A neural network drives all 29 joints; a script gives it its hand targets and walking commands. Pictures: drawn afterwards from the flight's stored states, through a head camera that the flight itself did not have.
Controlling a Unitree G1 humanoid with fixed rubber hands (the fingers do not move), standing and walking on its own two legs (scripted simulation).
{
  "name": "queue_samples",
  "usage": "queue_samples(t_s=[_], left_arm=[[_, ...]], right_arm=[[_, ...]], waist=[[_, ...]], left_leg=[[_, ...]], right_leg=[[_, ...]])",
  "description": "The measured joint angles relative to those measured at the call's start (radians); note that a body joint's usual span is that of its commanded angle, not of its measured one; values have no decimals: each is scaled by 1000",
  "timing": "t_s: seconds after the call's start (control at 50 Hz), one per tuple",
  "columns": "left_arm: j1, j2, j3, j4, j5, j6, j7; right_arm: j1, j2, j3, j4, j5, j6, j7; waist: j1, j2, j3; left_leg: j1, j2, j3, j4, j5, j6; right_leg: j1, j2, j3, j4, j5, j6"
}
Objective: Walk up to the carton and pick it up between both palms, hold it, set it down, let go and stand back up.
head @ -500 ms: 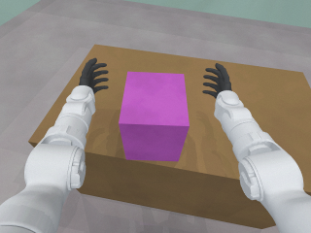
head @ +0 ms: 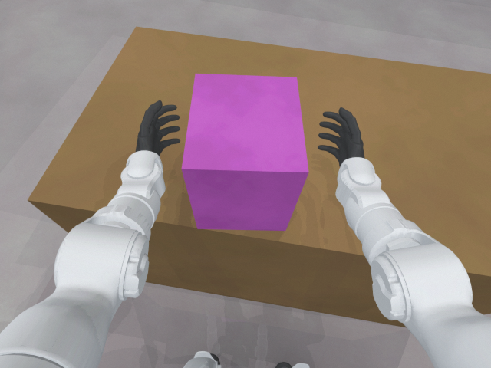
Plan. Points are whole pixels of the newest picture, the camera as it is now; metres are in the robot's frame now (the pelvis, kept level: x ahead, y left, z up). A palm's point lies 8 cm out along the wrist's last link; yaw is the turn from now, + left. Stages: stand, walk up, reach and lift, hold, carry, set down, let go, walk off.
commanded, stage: reach and lift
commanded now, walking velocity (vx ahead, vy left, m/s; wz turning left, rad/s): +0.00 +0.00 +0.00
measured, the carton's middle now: (243, 158) +0.47 +0.05 +0.01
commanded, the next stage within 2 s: none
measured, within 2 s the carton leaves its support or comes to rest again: neither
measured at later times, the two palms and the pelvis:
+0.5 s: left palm (167, 156) +0.44 +0.18 +0.05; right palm (325, 170) +0.43 -0.09 +0.05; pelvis +0.01 +0.01 +0.02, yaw +0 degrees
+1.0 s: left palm (167, 160) +0.43 +0.18 +0.05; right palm (326, 170) +0.42 -0.09 +0.05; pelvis +0.03 +0.00 +0.03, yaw +1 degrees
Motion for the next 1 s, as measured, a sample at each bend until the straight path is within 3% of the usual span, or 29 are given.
queue_samples(t_s=[0.12,0.24,0.28,0.34,0.42,0.52,0.66,1.0], left_arm=[[21,-23,30,-27,24,-8,11],[31,-56,92,-62,84,-11,7],[28,-80,155,-77,146,-16,-1],[25,-107,301,-90,283,-14,15],[73,-152,444,-158,462,-27,11],[141,-216,542,-252,597,-11,8],[211,-274,586,-364,668,32,1],[266,-315,595,-492,732,87,-34]], right_arm=[[5,0,-4,-5,-10,-13,9],[10,43,-88,-46,-110,-17,7],[10,82,-154,-62,-197,-24,13],[22,153,-343,-99,-387,-43,-25],[95,251,-581,-210,-644,-90,-10],[159,304,-705,-268,-769,-134,16],[194,317,-747,-281,-832,-138,30],[244,360,-747,-333,-821,-141,10]], waist=[[13,5,-6],[17,18,4],[16,21,20],[13,22,72],[15,13,133],[35,5,170],[54,-11,187],[56,-38,216]], left_leg=[[-21,-1,8,5,0,4],[-22,-4,6,5,0,7],[-5,-6,5,-6,4,9],[57,-9,8,-47,47,6],[163,-17,19,-123,43,15],[269,-15,36,-193,54,17],[353,-9,53,-247,59,14],[422,-4,49,-285,63,2]], right_leg=[[-25,-1,9,7,1,4],[-23,-3,7,4,2,6],[-6,-6,6,-5,5,7],[56,-8,5,-43,15,7],[162,-15,8,-126,46,13],[270,-13,21,-214,74,15],[354,-9,29,-280,90,13],[429,-7,1,-311,81,0]])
